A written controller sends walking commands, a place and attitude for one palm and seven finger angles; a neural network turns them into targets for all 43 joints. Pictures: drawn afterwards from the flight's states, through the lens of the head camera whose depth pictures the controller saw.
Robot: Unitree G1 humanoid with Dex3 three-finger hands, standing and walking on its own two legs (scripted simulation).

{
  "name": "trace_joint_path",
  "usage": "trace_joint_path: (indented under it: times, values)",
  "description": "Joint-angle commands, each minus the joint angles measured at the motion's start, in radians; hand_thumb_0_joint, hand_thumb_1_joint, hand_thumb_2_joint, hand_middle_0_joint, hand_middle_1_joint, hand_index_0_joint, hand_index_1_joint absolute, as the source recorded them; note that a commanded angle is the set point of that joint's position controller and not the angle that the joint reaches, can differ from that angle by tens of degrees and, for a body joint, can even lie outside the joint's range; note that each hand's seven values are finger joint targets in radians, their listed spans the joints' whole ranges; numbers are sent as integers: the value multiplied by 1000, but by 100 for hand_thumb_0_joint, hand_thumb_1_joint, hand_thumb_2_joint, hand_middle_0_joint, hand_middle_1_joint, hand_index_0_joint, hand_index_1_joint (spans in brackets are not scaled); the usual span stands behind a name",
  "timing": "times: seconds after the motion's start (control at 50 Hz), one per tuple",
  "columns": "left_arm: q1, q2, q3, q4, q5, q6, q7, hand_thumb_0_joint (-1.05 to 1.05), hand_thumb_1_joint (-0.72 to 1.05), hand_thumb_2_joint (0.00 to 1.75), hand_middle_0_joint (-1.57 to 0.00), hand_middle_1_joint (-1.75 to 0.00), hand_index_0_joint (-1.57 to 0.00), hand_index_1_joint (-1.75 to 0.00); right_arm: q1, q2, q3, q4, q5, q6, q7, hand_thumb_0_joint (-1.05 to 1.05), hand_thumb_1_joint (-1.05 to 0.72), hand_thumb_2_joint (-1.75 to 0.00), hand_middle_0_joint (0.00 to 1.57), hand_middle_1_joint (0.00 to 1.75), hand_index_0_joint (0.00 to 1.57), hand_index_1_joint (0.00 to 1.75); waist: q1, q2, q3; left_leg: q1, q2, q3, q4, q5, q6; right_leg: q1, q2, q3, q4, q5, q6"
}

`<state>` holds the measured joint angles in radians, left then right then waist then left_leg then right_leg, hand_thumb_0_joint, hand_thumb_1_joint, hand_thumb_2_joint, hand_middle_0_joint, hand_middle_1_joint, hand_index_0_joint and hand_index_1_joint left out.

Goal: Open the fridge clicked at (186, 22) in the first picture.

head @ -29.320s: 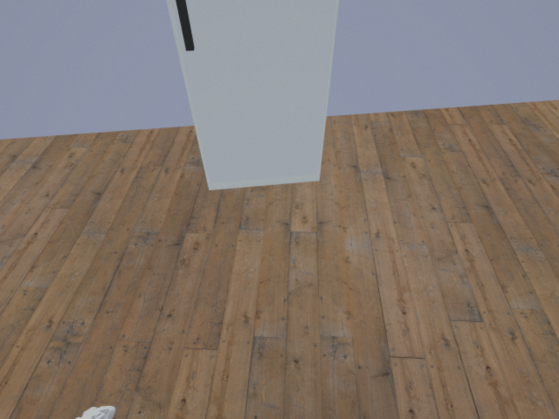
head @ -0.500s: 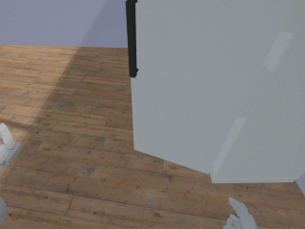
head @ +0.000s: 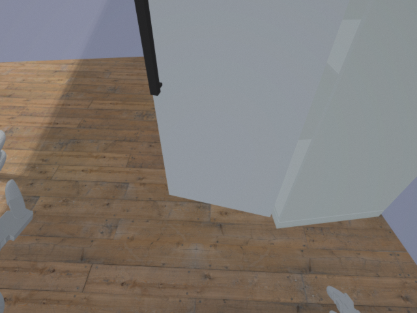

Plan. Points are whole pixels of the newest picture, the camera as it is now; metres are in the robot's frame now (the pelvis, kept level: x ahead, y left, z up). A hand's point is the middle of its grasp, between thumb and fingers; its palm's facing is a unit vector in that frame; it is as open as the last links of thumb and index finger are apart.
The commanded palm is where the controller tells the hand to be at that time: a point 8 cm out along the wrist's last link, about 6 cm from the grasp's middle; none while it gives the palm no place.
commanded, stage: let the arm hang, fingers relaxed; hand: left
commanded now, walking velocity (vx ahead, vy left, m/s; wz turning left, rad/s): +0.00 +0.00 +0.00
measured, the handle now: (151, 45) +0.80 +0.21 +0.16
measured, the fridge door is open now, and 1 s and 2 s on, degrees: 68 68 68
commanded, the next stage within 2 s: look to check the result in 1.14 s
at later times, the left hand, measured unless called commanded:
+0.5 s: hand out of the picture +0.02 +0.21 -0.16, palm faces +0.02 -0.98 -0.21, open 7.0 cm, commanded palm none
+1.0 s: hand out of the picture +0.11 +0.23 -0.16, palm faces -0.02 -0.98 -0.20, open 7.3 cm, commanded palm none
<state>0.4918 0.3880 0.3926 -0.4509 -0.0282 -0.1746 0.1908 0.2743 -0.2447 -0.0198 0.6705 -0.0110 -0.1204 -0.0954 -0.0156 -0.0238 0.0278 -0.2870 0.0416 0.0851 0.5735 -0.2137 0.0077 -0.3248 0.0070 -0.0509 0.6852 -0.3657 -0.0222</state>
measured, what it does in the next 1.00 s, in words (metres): shifts its weight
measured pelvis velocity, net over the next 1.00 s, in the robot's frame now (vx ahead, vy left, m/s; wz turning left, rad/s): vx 0.05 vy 0.05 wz -0.01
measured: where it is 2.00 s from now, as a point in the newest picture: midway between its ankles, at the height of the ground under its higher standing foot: outside the picture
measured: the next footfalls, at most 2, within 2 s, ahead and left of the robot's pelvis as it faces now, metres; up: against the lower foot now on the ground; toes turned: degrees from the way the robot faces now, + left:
none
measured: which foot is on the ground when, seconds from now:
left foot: down 0.00-1.00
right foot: down 0.00-1.00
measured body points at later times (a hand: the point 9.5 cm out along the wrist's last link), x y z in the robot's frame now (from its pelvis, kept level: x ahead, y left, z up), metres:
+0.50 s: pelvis +0.02 +0.02 +0.02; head +0.06 +0.03 +0.46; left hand +0.02 +0.26 -0.15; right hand +0.02 -0.24 -0.13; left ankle +0.01 +0.14 -0.72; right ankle +0.05 -0.08 -0.72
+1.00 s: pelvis +0.05 +0.05 +0.02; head +0.07 +0.06 +0.47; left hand +0.11 +0.28 -0.14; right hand +0.06 -0.18 -0.14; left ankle +0.01 +0.14 -0.72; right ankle +0.05 -0.08 -0.72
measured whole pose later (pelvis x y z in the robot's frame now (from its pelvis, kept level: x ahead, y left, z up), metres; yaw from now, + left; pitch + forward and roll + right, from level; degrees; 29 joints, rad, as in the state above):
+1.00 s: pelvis +0.05 +0.05 +0.02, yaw +0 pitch +0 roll +0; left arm 0.14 0.17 -0.01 1.11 0.02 0.00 0.04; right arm 0.21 -0.16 0.00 1.13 -0.02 0.00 -0.03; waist -0.01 -0.01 0.04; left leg -0.14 0.00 0.12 0.40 -0.27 0.03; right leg -0.20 -0.03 -0.02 0.41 -0.21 0.02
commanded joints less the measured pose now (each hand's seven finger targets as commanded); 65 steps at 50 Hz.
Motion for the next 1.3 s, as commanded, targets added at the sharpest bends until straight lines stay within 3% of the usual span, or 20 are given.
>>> trace_joint_path:
  times: [0.0, 0.02, 0.04, 0.06, 0.08, 0.12, 0.14, 0.16, 0.18, 0.2, 0.22, 0.24, 0.26, 0.28, 0.34, 0.54, 0.82, 0.94, 1.06, 1.28]
  values:
    - [-24, 221, 167, -217, 22, -84, 9, 0, 90, 90, -20, -30, -20, -30, -155, -88, -19, -180, 5, -64, 3, 0, -90, -90, 20, 30, 20, 30, 33, 270, 6, -272, 160, -230, -351, -487, 89, 210, -4, 11, -67, 5, 22]
    - [-52, 14, -252, 587, 93, 112, -143, 0, 90, 90, -20, -30, -20, -30, -228, -257, -78, 43, -19, -37, 91, 0, -90, -90, 20, 30, 20, 30, 13, 51, 14, -220, 68, -129, 9, -145, 43, 39, -120, 72, -127, 207, 2]
    - [-68, 6, -264, 632, 74, 169, -166, 0, 90, 90, -20, -30, -20, -30, -110, -135, -65, 11, 7, 35, 98, 0, -90, -90, 20, 30, 20, 30, -12, -122, -82, -103, 19, -51, 122, -207, -4, -49, -223, 223, -238, 190, -39]
    - [-160, -4, -279, 655, 72, 169, -171, 0, 90, 90, -20, -30, -20, -30, -23, -128, -61, 23, -3, 59, 96, 0, -90, -90, 20, 30, 20, 30, -43, -239, -50, -81, -3, -64, 180, -263, -7, -122, -263, 238, -330, 29, -74]
    - [-214, 12, -277, 681, 70, 172, -171, 0, 90, 90, -20, -30, -20, -30, 0, -147, -60, 27, -10, 95, 97, 0, -90, -90, 20, 30, 20, 30, -36, -276, -4, -82, -13, -57, 269, -275, -3, -166, -273, 248, -379, -79, -107]
    - [-273, 27, -292, 787, 71, 173, -163, 0, 90, 90, -20, -30, -20, -30, -15, -163, -61, 20, -20, 130, 101, 0, -90, -90, 20, 30, 20, 30, -22, -300, 68, -160, -16, -45, 344, -284, 8, -109, -274, 261, -367, 66, -154]
    - [-289, 34, -299, 849, 73, 173, -161, 0, 90, 90, -20, -30, -20, -30, -22, -158, -60, 30, -22, 137, 101, 0, -90, -90, 20, 30, 20, 30, -17, -296, 59, -155, -14, -44, 303, -283, 7, -54, -268, 247, -335, 190, -160]
    - [-303, 48, -304, 913, 73, 173, -158, 0, 90, 90, -20, -30, -20, -30, -19, -154, -57, 47, -22, 139, 101, 0, -90, -90, 20, 30, 20, 30, -20, -243, 31, -128, -18, -39, 204, -262, 5, 8, -261, 233, -287, 342, -156]
    - [-317, 52, -313, 966, 70, 176, -159, 0, 90, 90, -20, -30, -20, -30, 6, -130, -48, 73, -21, 141, 99, 0, -90, -90, 20, 30, 20, 30, -29, -194, -7, -60, -20, -39, 79, -188, 2, 47, -243, 210, -247, 394, -130]
    - [-323, 45, -326, 1026, 62, 175, -161, 0, 90, 90, -20, -30, -20, -30, 18, -113, -39, 103, -20, 139, 98, 0, -90, -90, 20, 30, 20, 30, -30, -137, -36, 26, -16, -51, -32, -39, 5, 49, -209, 186, -221, 371, -86]
    - [-322, 29, -337, 1079, 57, 175, -163, 0, 90, 90, -20, -30, -20, -30, -1, -130, -33, 121, -23, 131, 93, 0, -90, -90, 20, 30, 20, 30, -13, -33, -55, 61, 39, -134, -107, 83, 26, 48, -154, 159, -191, 297, -38]
    - [-319, 12, -348, 1122, 55, 177, -164, 0, 90, 90, -20, -30, -20, -30, -57, -151, -25, 132, -28, 127, 88, 0, -90, -90, 20, 30, 20, 30, 18, 44, -55, 25, 91, -165, -146, 83, 42, 79, -105, 132, -215, 206, -8]
    - [-313, 10, -357, 1168, 58, 176, -165, 0, 90, 90, -20, -30, -20, -30, -95, -153, -18, 144, -25, 130, 87, 0, -90, -90, 20, 30, 20, 30, 32, 28, -73, -12, 94, -159, -164, -1, 37, 130, -90, 127, -265, 114, 4]
    - [-321, 10, -355, 1223, 57, 177, -167, 0, 90, 90, -20, -30, -20, -30, -99, -131, -13, 174, -23, 130, 87, 0, -90, -90, 20, 30, 20, 30, 27, 104, -47, -32, 68, -126, -174, -51, 25, 138, -106, 142, -297, 87, -1]
    - [-298, -17, -346, 1334, 52, 168, -167, 0, 90, 90, -20, -30, -20, -30, -52, -85, -8, 252, -24, 133, 76, 0, -90, -90, 20, 30, 20, 30, 15, 157, -48, 7, 51, -95, -182, -102, 15, 143, -117, 166, -368, 74, -24]
    - [-291, -39, -370, 1519, 43, 163, -167, 0, 90, 90, -20, -30, -20, -30, 35, -74, -7, 385, -12, 120, 62, 0, -90, -90, 20, 30, 20, 30, 10, 38, -40, 63, 87, -103, -239, 47, 21, 186, -113, 96, -355, 267, -21]
    - [-287, -88, -379, 1558, 48, 168, -156, 0, 90, 90, -20, -30, -20, -30, 18, -30, 2, 439, -13, 116, 59, 0, -90, -90, 20, 30, 20, 30, 10, 9, -9, 124, 98, -84, -255, 178, 24, 145, -111, 78, -307, 338, 0]
    - [-286, -95, -378, 1551, 49, 167, -154, 0, 90, 90, -20, -30, -20, -30, 3, -26, 4, 444, -13, 113, 59, 0, -90, -90, 20, 30, 20, 30, 11, 34, 3, 135, 93, -77, -260, 195, 22, 143, -109, 86, -306, 345, 2]
    - [-274, -95, -374, 1549, 49, 162, -152, 0, 90, 90, -20, -30, -20, -30, 17, -29, 0, 444, -11, 108, 56, 0, -90, -90, 20, 30, 20, 30, 9, 50, -43, 185, 94, -65, -240, 300, 22, 166, -113, 80, -286, 424, -2]
    - [-254, -105, -378, 1564, 47, 162, -152, 0, 90, 90, -20, -30, -20, -30, 36, -20, 0, 456, -9, 113, 53, 0, -90, -90, 20, 30, 20, 30, 2, 25, -9, 183, 89, -56, -252, 211, 24, 157, -111, 96, -309, 400, -5]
